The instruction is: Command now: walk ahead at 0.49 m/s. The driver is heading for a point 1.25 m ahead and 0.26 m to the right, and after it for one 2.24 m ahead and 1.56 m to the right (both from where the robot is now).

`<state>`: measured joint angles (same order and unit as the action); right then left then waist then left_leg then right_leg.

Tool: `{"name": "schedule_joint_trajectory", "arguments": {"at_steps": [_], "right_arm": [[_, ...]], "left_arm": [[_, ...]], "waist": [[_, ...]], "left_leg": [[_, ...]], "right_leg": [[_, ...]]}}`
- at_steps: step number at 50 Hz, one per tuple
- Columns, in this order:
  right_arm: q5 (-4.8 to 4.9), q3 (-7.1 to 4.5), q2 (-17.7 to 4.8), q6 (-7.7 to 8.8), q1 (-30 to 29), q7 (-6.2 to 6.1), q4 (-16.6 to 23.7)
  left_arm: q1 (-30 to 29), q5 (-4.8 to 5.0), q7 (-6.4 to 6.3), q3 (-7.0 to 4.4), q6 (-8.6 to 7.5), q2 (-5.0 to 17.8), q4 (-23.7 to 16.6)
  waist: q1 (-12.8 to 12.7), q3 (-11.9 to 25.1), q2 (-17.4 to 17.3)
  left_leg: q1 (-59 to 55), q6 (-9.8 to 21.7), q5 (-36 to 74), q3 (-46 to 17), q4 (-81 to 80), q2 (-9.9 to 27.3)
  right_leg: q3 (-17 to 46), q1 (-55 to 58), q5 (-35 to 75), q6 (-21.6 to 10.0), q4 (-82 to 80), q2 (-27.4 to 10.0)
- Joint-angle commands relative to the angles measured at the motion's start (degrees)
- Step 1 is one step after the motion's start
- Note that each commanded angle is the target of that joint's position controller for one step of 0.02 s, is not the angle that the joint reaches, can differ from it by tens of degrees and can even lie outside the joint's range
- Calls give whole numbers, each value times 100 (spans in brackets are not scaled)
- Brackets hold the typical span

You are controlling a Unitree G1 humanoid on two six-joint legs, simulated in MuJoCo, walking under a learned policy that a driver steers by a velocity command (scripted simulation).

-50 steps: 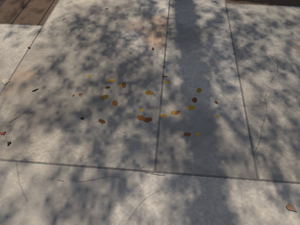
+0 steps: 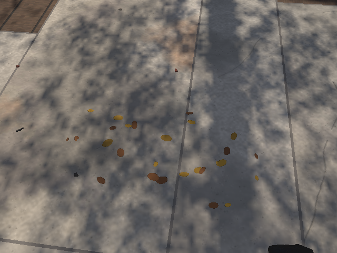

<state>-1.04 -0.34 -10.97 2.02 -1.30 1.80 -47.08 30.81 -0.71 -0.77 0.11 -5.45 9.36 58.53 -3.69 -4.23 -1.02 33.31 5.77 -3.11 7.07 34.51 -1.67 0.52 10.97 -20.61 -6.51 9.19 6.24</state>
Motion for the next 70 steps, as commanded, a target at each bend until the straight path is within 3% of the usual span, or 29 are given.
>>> {"name": "schedule_joint_trajectory", "arguments": {"at_steps": [1, 2, 3, 4, 5, 7, 9, 13, 18, 24, 27, 29, 30, 31, 32, 33, 35, 37, 41, 52, 55, 57, 58, 59, 60, 61, 62, 64, 70], "right_arm": [[24, -257, -800, 105, 1274, -144, -182], [-1, -326, -895, 151, 2131, -203, -457], [-129, -447, -1268, 160, 2964, -281, -605], [-233, -509, -1542, 150, 2877, -238, -604], [48, -472, -1171, 127, 2482, -153, -585], [58, -335, -628, 195, 1575, -102, -476], [35, -231, -353, 305, 1698, -133, -674], [64, -256, -621, 452, 2229, -140, -976], [84, -198, -616, 426, 2818, -135, -1139], [-8, -158, -659, 379, 3416, -230, -1353], [-51, -182, -763, 357, 3277, -288, -1400], [-36, -206, -861, 341, 3080, -297, -1403], [6, -193, -843, 338, 2968, -284, -1362], [132, -105, -548, 365, 3004, -250, -1124], [235, -89, -254, 346, 3621, -224, -1165], [79, -240, -762, 320, 3129, -244, -1153], [36, -236, -574, 355, 2418, -193, -926], [-93, -226, -376, 211, 2490, -121, -951], [-121, -240, -288, 51, 2044, -21, -772], [-12, -148, -349, 84, -231, -20, -3], [-13, -190, -429, 158, -166, -39, 52], [-23, -291, -561, 242, 829, -115, -247], [-89, -388, -757, 313, 1868, -177, -583], [-241, -532, -1306, 362, 2896, -250, -727], [-220, -614, -1641, 300, 2896, -202, -722], [-35, -542, -1190, 235, 2350, -169, -620], [-5, -432, -833, 259, 1728, -150, -513], [-10, -335, -466, 349, 1460, -160, -551], [36, -322, -509, 519, 2137, -252, -844]], "left_arm": [[-103, -58, -103, -199, -22, 1032, -138], [-297, -31, -83, -225, 7, 1125, -167], [-378, 0, -29, -165, -11, 933, -327], [488, 101, 41, -61, 35, 221, -331], [-8, -45, 24, -199, 46, 893, -317], [-806, -61, 86, -252, -1, 928, -579], [-674, -138, 147, -220, 136, 657, -525], [-1183, -153, 239, -205, 284, 508, -703], [-2518, -70, 258, -172, 300, 531, -1106], [-3523, -43, 245, -127, 269, 536, -1392], [-3432, -45, 222, -168, 198, 632, -1431], [-2329, -62, 143, -275, 125, 793, -1071], [-1308, -131, 83, -373, 65, 983, -731], [-346, -293, 8, -523, 28, 1510, -562], [-228, -257, 68, -606, 86, 1783, -516], [-644, -37, 123, -553, 135, 1427, -513], [-1532, -8, 165, -408, 75, 860, -607], [-1522, -3, 129, -301, 11, 523, -443], [-964, 25, 100, -327, -104, 756, -152], [129, -49, 16, -259, -50, 800, 227], [37, -94, -41, -290, -21, 884, 281], [-128, -81, -38, -305, 1, 950, 282], [-247, -39, -16, -287, 5, 919, 231], [-264, 25, 8, -219, -13, 699, -1], [501, 236, 23, -160, 31, 208, 30], [-33, 59, -9, -319, 93, 836, 69], [-511, 41, 33, -343, 83, 778, -85], [-728, -42, 79, -352, 166, 561, -99], [-1311, -99, 244, -386, 456, 345, -423]], "waist": [[916, 587, 664], [1330, 937, 584], [1595, 1516, 70], [894, 1912, -1083], [976, 1437, -70], [540, 150, 180], [193, -2, 149], [143, -125, -36], [501, -205, -147], [827, -210, -296], [613, -169, -337], [118, 363, -361], [-309, 891, -227], [-546, 1674, 414], [-271, 2251, 1350], [-162, 1610, 496], [211, 453, 241], [511, 267, 377], [596, 107, 408], [40, -264, 492], [193, -225, 488], [629, 256, 471], [1043, 814, 283], [1318, 1636, -337], [931, 2203, -1443], [833, 1485, -284], [637, 715, -148], [390, 212, -111], [203, 39, -244]], "left_leg": [[-1792, 333, -398, -47, -269, -382], [-2873, 484, -198, -230, -712, -207], [-4115, 814, -1067, -1452, -801, 924], [-5466, 1811, -1089, -4343, -1075, 2538], [-4787, 1756, -2184, -4661, -1866, 2280], [-3085, 1336, -1804, -3293, -2476, 1895], [-2271, 985, -865, -2425, -2665, 1467], [-2075, 850, 36, -1644, -2906, 1205], [-2562, 474, 1146, -1143, -2844, 934], [-3777, 491, 1948, -1108, -2455, 1172], [-4138, 503, 2959, -1057, -1979, 1382], [-4022, 359, 4207, -901, -793, 1290], [-3388, 250, 3667, -722, 329, 1088], [-1822, 84, 1586, -455, 2144, 697], [-201, -63, -2767, -445, 3941, -299], [265, 32, -2386, -1064, 4208, 45], [169, 15, -1492, -997, 3655, 455], [-325, -108, -1300, -941, 3224, 621], [-48, -283, -859, -708, 2742, 706], [374, -266, 180, -294, 180, 509], [8, -37, -412, -246, -197, 350], [-1411, 149, -641, -143, -604, -1], [-2824, 306, -396, -306, -842, 133], [-4350, 587, -862, -1851, -927, 1584], [-5379, 1280, -1226, -4276, -1695, 2898], [-4582, 1022, -1875, -3961, -1953, 2542], [-3675, 801, -1737, -3069, -2189, 2315], [-2710, 430, -776, -1910, -2496, 1846], [-2607, 185, 559, -547, -2680, 1577]], "right_leg": [[283, -407, 7491, 98, 2003, -1665], [195, -896, 6819, 94, 3109, -1554], [9, -1939, 4676, 35, 4800, -1212], [-115, -4171, -976, 227, 7011, -126], [373, -4759, -584, 34, 7187, -307], [326, -4635, 312, 0, 6523, -772], [300, -4017, 447, 135, 6028, -994], [5, -4302, 934, 352, 5320, -1205], [-331, -4750, 2029, 505, 3847, -1207], [-500, -4851, 2020, 396, 2717, -922], [-522, -4414, 1372, 157, 2310, -743], [-640, -3000, 1119, -83, 1911, -383], [-477, -1622, 1366, -273, 1683, -518], [1145, 103, 860, -689, 1663, -1920], [3635, 1015, 963, -1445, 1052, -3195], [3410, 422, 583, -1254, 794, -2831], [2009, -1099, 1243, -873, 349, -2359], [1257, -1807, 1831, -590, 118, -1944], [722, -1978, 2395, -583, -145, -1758], [296, -761, 3354, -493, -54, -1807], [228, -373, 4284, -445, 417, -1961], [174, -567, 5584, -304, 1604, -1813], [20, -1203, 5101, -194, 2744, -1555], [-194, -2451, 2876, -92, 4505, -1168], [-292, -4251, -1113, 80, 6276, -209], [278, -4613, -609, 0, 6525, -627], [300, -4602, -6, -2, 6305, -831], [250, -4213, 440, 64, 5903, -1099], [40, -4732, 1252, 223, 5543, -1231]]}}
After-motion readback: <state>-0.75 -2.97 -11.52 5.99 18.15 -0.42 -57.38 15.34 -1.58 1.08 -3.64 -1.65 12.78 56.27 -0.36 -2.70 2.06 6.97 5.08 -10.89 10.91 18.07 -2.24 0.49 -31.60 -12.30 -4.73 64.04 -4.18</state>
